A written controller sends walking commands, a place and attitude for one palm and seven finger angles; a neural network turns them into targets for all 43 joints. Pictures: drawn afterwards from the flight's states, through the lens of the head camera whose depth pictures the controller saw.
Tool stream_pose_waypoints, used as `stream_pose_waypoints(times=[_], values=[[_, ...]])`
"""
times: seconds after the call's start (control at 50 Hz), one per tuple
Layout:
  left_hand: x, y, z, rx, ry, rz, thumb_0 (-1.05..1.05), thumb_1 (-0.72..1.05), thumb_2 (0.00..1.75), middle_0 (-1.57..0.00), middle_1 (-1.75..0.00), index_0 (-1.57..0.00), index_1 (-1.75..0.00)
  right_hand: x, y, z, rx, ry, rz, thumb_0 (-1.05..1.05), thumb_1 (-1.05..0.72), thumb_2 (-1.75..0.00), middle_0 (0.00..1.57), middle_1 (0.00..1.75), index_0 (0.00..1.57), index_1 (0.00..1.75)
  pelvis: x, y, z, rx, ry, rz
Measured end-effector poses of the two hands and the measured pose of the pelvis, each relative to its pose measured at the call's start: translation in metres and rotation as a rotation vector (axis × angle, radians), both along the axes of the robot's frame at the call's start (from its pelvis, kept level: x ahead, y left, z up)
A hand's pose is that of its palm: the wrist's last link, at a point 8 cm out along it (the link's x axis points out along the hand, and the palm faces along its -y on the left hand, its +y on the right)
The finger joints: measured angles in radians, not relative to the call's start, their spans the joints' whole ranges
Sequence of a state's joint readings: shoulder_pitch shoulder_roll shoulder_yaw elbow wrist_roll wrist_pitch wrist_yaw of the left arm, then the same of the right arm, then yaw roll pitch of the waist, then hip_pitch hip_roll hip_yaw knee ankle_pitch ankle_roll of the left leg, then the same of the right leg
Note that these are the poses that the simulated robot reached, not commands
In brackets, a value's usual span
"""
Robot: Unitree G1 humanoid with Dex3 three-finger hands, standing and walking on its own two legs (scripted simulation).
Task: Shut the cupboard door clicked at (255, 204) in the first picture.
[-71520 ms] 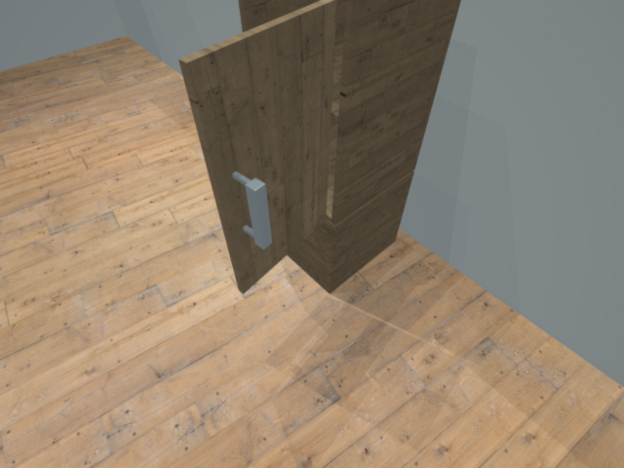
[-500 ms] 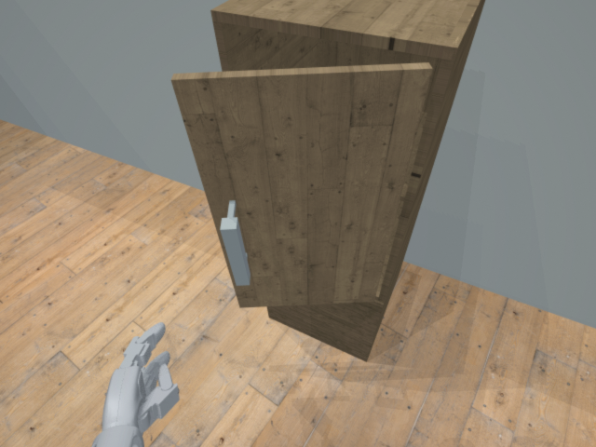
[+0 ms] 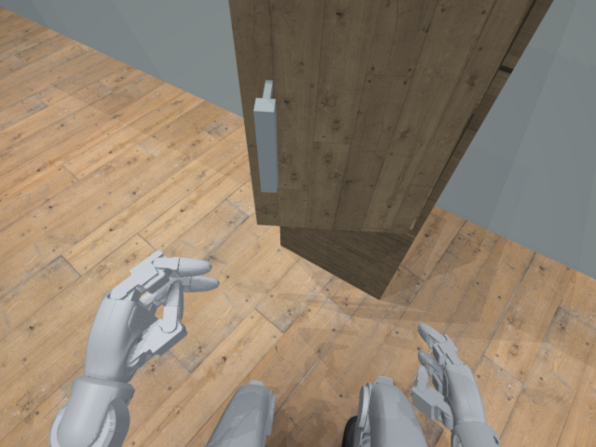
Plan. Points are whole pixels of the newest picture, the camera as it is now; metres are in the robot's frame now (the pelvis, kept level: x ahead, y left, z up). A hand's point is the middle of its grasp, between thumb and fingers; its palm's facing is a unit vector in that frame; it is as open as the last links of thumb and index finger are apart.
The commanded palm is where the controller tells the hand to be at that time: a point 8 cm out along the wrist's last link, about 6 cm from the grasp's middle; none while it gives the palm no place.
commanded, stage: raise the hand and make a fist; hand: left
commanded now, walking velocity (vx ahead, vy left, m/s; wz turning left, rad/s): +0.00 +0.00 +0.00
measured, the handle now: (269, 139) +0.53 +0.10 +0.07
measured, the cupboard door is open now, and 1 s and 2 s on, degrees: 28 28 28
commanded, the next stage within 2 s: bring the fist close to the handle in 1.24 s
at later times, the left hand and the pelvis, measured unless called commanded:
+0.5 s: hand (164, 317) +0.25 +0.18 +0.07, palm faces +0.03 -1.00 -0.04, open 3.2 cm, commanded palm +0.22 +0.23 +0.07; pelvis +0.03 +0.00 +0.02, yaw +0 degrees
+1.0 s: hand (174, 293) +0.27 +0.17 +0.08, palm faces +0.03 -1.00 -0.04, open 3.1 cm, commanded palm +0.24 +0.23 +0.08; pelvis +0.04 -0.01 +0.02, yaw +1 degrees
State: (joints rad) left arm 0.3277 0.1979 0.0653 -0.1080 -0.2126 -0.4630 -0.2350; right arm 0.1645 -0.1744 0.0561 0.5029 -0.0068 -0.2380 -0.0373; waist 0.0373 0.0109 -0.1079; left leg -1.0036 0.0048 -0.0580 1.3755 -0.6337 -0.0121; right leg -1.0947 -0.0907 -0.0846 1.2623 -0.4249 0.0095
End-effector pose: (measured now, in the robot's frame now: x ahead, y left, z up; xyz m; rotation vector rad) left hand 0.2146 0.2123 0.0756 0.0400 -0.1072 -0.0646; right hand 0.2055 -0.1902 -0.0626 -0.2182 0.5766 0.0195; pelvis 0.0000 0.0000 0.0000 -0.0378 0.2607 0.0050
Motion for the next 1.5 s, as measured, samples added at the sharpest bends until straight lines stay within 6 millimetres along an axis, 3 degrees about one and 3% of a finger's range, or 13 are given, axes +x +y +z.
stream_pose_waypoints(times=[0.1, 0.2, 0.28, 0.4, 0.52, 0.58, 0.64, 0.74, 0.92, 1.1, 1.24, 1.38, 1.5], values=[[0.006, 0.004, -0.024, -0.020, 0.283, 0.006, 0.01, 0.90, 0.90, -0.74, -0.89, -0.73, -0.88, -0.042, 0.003, -0.004, 0.042, 0.122, -0.105, 0.02, -0.90, -0.90, 0.21, 0.30, 0.20, 0.30, 0.004, 0.007, 0.014, 0.015, 0.002, -0.020], [-0.010, 0.031, -0.004, 0.000, 0.215, 0.184, 0.02, 0.90, 0.90, -0.83, -0.99, -0.82, -0.98, -0.057, -0.017, 0.006, -0.033, 0.158, -0.123, 0.02, -0.90, -0.90, 0.21, 0.30, 0.20, 0.30, 0.014, 0.010, 0.021, 0.014, 0.008, -0.020], [-0.010, 0.036, 0.009, 0.020, 0.072, 0.198, 0.02, 0.91, 0.90, -0.90, -1.07, -0.90, -1.06, -0.047, -0.035, 0.008, -0.107, 0.147, -0.089, 0.02, -0.90, -0.90, 0.21, 0.30, 0.20, 0.30, 0.017, 0.010, 0.017, 0.005, 0.018, 0.003], [0.004, 0.015, -0.017, 0.003, 0.176, 0.034, 0.01, 0.91, 0.90, -1.01, -1.19, -1.01, -1.19, -0.015, -0.048, 0.020, -0.142, 0.069, -0.105, 0.02, -0.90, -0.90, 0.20, 0.30, 0.20, 0.30, 0.021, 0.008, 0.014, 0.004, 0.029, 0.003], [0.009, 0.026, 0.002, 0.006, 0.153, 0.125, 0.02, 0.90, 0.90, -1.13, -1.31, -1.12, -1.30, 0.015, -0.040, 0.036, -0.104, 0.000, -0.095, 0.02, -0.90, -0.90, 0.20, 0.30, 0.20, 0.30, 0.032, 0.003, 0.021, 0.006, 0.029, 0.000], [0.010, 0.032, 0.018, 0.017, 0.079, 0.183, 0.02, 0.90, 0.90, -1.18, -1.37, -1.17, -1.36, 0.026, -0.032, 0.035, -0.082, -0.003, -0.058, 0.02, -0.90, -0.90, 0.20, 0.30, 0.20, 0.30, 0.037, 0.000, 0.023, 0.004, 0.032, 0.009], [0.015, 0.027, 0.015, 0.017, 0.086, 0.162, 0.02, 0.90, 0.90, -1.22, -1.42, -1.22, -1.41, 0.031, -0.028, 0.030, -0.064, 0.008, -0.031, 0.01, -0.90, -0.90, 0.20, 0.30, 0.20, 0.30, 0.039, -0.003, 0.022, 0.004, 0.035, 0.014], [0.023, 0.011, -0.006, 0.011, 0.203, 0.057, 0.01, 0.91, 0.90, -1.27, -1.47, -1.26, -1.46, 0.029, -0.032, 0.024, -0.053, 0.038, -0.043, 0.01, -0.90, -0.90, 0.20, 0.30, 0.20, 0.30, 0.041, -0.008, 0.021, 0.009, 0.039, 0.009], [0.032, 0.023, 0.020, 0.021, 0.074, 0.140, 0.02, 0.90, 0.90, -1.30, -1.49, -1.29, -1.49, 0.007, -0.052, 0.015, -0.066, 0.100, -0.099, 0.02, -0.90, -0.90, 0.20, 0.30, 0.20, 0.30, 0.042, -0.014, 0.023, 0.015, 0.033, 0.005], [0.026, 0.007, -0.004, -0.004, 0.199, 0.057, 0.02, 0.90, 0.90, -1.30, -1.50, -1.29, -1.50, -0.008, -0.065, 0.020, -0.090, 0.108, -0.143, 0.02, -0.90, -0.90, 0.20, 0.30, 0.20, 0.30, 0.037, -0.013, 0.024, 0.024, 0.028, -0.005], [0.021, 0.022, 0.015, 0.013, 0.069, 0.136, 0.02, 0.90, 0.90, -1.30, -1.50, -1.29, -1.50, -0.008, -0.059, 0.020, -0.091, 0.094, -0.121, 0.02, -0.90, -0.90, 0.20, 0.30, 0.20, 0.30, 0.032, -0.011, 0.022, 0.021, 0.022, 0.000], [0.015, 0.017, -0.002, 0.002, 0.176, 0.069, 0.02, 0.90, 0.90, -1.30, -1.50, -1.29, -1.50, -0.004, -0.046, 0.022, -0.071, 0.076, -0.104, 0.02, -0.90, -0.90, 0.20, 0.30, 0.20, 0.30, 0.029, -0.006, 0.023, 0.018, 0.016, 0.003], [0.031, 0.012, 0.007, -0.020, 0.078, 0.084, 0.02, 0.90, 0.90, -1.30, -1.50, -1.30, -1.50, -0.002, -0.040, 0.021, -0.086, 0.063, -0.076, 0.02, -0.90, -0.90, 0.20, 0.30, 0.20, 0.30, 0.026, -0.004, 0.020, 0.011, 0.021, 0.011]])
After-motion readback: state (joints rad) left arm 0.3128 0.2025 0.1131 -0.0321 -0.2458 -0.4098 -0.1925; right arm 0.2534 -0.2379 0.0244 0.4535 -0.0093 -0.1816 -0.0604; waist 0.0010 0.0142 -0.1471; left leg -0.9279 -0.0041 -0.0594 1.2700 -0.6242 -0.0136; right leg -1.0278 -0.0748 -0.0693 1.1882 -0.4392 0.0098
